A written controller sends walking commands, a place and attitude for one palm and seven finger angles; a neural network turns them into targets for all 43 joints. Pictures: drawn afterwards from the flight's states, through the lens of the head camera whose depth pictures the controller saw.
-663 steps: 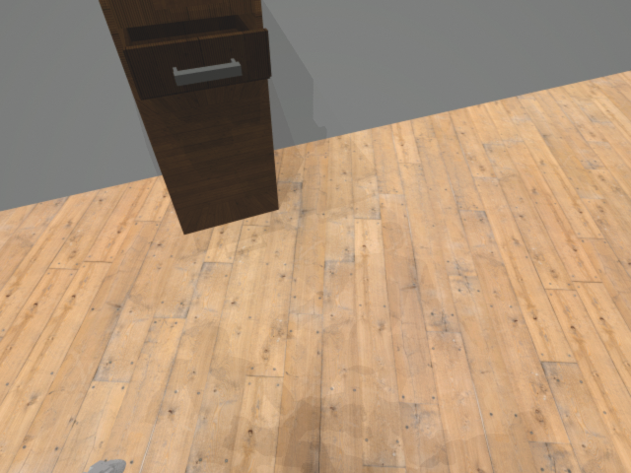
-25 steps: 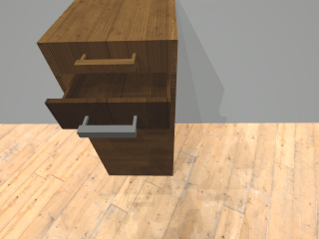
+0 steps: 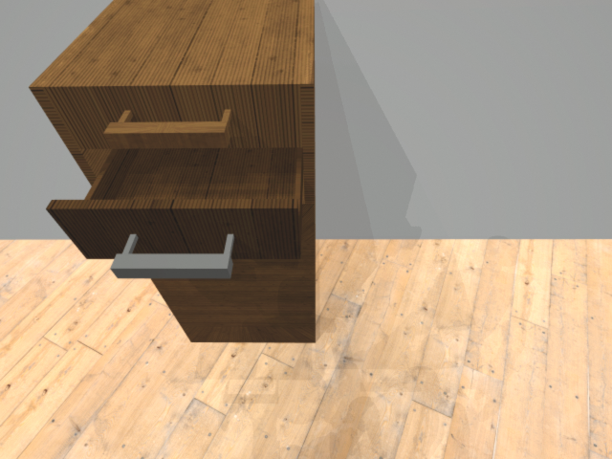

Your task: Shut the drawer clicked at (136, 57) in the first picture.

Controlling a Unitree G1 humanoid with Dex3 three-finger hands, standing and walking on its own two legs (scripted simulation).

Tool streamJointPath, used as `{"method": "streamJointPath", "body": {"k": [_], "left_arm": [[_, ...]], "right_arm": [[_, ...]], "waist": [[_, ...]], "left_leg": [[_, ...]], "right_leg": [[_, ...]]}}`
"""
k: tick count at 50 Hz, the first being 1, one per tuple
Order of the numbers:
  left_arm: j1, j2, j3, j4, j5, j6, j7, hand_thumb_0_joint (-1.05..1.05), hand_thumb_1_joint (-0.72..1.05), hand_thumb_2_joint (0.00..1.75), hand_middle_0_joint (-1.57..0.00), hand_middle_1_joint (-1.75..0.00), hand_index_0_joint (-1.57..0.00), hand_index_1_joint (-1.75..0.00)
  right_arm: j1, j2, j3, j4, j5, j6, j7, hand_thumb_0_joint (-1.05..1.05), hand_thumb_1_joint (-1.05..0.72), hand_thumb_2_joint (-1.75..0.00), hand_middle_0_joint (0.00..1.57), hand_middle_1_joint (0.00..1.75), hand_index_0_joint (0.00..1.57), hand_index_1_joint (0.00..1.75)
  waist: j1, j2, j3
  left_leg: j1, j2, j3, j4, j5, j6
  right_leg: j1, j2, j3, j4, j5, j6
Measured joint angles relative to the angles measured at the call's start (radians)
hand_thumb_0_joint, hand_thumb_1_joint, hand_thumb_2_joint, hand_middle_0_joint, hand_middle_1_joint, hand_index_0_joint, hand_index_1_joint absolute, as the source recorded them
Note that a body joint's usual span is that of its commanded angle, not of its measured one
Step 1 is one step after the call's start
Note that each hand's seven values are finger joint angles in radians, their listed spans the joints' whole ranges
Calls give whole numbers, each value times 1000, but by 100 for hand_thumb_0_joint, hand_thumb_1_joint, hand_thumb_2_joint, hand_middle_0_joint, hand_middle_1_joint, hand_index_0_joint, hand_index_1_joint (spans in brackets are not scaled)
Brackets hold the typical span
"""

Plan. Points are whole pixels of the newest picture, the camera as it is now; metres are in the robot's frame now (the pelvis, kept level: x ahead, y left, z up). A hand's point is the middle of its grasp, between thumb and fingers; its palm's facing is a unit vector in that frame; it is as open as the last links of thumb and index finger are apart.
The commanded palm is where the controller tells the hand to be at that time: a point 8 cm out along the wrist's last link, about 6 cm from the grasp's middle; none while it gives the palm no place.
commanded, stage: come to a stop and stand still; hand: left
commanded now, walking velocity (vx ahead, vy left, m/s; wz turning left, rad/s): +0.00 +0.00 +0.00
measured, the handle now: (177, 253) +0.41 +0.23 +0.00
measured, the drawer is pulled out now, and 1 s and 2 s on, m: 0.14 0.14 0.14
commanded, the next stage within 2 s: look again from close up in 0.30 s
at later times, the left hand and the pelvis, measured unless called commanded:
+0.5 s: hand out of the picture +0.01 +0.16 -0.17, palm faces +0.03 -0.98 -0.21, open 7.3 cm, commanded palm none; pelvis +0.00 -0.02 +0.00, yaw +1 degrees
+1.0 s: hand out of the picture -0.01 +0.16 -0.17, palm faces +0.04 -0.98 -0.21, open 7.3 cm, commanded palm +0.08 +0.21 -0.07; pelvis -0.01 -0.02 +0.00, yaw +1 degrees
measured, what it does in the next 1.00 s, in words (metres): stands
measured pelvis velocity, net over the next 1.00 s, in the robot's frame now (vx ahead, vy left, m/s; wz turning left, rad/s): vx -0.01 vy -0.02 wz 0.02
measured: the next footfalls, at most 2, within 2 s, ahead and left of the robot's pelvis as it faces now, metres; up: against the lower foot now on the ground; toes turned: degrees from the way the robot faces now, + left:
none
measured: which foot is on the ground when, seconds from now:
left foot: down 0.00-1.00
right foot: down 0.00-1.00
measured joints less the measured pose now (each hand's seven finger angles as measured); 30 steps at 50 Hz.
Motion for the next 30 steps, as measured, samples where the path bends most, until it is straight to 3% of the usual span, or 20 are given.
{"method": "streamJointPath", "body": {"k": [30], "left_arm": [[33,-5,4,11,-1,-2,-2,1,92,90,-20,-30,-20,-30]], "right_arm": [[8,13,-1,11,1,2,-5,0,-91,-90,20,30,20,29]], "waist": [[8,-11,-6]], "left_leg": [[18,30,-21,-29,17,-29]], "right_leg": [[29,29,-25,-41,14,-28]]}}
